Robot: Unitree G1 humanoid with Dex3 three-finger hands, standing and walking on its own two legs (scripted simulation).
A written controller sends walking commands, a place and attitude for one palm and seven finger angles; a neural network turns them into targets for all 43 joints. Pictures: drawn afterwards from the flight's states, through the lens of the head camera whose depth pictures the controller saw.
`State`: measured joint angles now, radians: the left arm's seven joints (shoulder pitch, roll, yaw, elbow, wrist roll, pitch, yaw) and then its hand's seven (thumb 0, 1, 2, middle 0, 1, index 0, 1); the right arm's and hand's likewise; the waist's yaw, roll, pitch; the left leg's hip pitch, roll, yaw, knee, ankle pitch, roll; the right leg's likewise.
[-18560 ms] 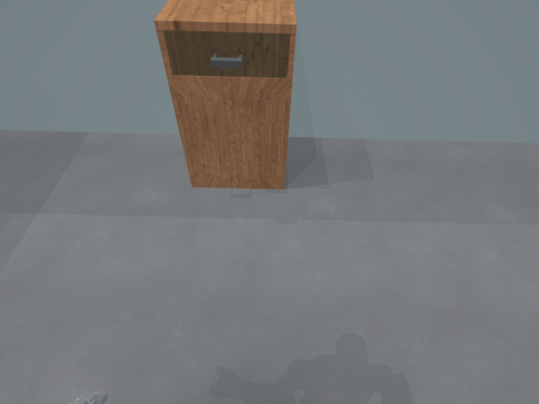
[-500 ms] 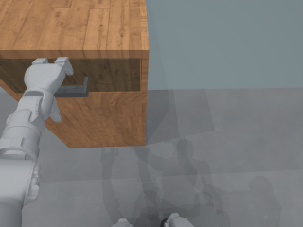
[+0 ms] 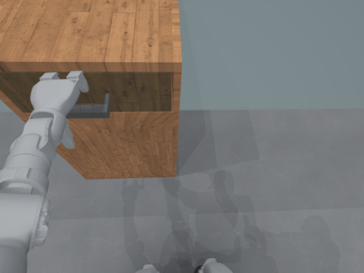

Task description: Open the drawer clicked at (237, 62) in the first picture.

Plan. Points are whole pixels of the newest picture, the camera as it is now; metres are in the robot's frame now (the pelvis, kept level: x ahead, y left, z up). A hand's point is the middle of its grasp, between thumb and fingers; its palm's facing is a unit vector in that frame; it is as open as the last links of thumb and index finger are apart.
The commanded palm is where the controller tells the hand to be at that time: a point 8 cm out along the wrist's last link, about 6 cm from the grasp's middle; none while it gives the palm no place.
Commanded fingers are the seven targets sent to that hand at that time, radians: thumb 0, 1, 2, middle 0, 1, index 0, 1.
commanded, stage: re-aim the fingers above the handle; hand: left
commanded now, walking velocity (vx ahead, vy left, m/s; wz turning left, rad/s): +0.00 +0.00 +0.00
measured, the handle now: (88, 104) +0.53 +0.24 -0.03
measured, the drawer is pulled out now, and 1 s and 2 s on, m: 0.00 0.00 0.00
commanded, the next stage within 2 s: lower the fingers behind the handle in 0.18 s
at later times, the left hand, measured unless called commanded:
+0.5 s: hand (69, 115) +0.47 +0.26 +0.01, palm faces -0.11 -0.03 -0.99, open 13.8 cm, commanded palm +0.46 +0.26 +0.07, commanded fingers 0.00 -0.50 0.30 -0.30 -1.20 -0.30 -1.20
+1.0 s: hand (70, 124) +0.47 +0.27 -0.02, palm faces -0.11 -0.03 -0.99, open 13.8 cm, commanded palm +0.46 +0.25 +0.04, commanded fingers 0.00 -0.50 0.30 -0.30 -1.20 -0.30 -1.20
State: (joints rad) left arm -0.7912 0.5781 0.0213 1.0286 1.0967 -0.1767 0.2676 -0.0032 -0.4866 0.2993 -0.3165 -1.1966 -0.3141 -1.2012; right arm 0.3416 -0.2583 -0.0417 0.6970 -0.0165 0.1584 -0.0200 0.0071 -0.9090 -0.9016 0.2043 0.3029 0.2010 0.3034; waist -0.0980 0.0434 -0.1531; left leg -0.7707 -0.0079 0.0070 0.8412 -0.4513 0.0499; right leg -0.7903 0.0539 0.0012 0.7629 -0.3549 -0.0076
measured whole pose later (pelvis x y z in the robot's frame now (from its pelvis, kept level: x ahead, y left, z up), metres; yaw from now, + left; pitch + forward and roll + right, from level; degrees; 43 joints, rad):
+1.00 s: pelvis -0.01 +0.00 -0.02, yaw -1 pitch +25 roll -3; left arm -0.80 0.61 0.05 1.10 1.12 -0.18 0.32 0.00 -0.49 0.30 -0.32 -1.20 -0.31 -1.20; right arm 0.34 -0.26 -0.03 0.72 -0.03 0.14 -0.02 0.01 -0.91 -0.90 0.20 0.30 0.20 0.30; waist -0.12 0.04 -0.17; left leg -0.92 0.00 0.01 0.96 -0.49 0.05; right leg -0.93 0.06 0.00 0.88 -0.38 0.00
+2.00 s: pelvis -0.03 +0.00 -0.04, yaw +0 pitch +28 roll -3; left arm -0.87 0.62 0.02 1.12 1.12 -0.15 0.34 0.00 -0.49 0.30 -0.30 -1.20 -0.29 -1.20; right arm 0.33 -0.26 -0.02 0.72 -0.03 0.11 -0.03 0.01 -0.91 -0.90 0.20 0.30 0.20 0.30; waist -0.13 0.05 -0.17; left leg -1.06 0.00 -0.01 1.09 -0.51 0.05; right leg -1.07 0.06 -0.02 1.00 -0.41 -0.01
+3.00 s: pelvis -0.02 +0.00 -0.03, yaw -2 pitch +27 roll -3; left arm -0.76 0.60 0.05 1.02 1.10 -0.14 0.33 0.00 0.67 0.77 -0.32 -1.33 -0.33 -1.35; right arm 0.33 -0.25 -0.02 0.71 -0.03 0.13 -0.02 0.01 -0.91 -0.90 0.20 0.30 0.20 0.30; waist -0.11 0.04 -0.17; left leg -1.00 0.01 0.02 1.05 -0.52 0.06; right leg -1.02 0.07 0.00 0.96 -0.41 0.00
